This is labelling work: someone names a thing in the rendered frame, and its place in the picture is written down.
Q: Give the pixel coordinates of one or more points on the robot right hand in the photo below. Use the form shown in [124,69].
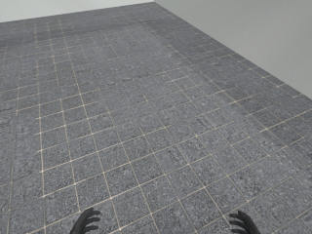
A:
[247,224]

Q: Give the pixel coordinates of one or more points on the robot left hand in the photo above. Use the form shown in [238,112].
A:
[80,225]

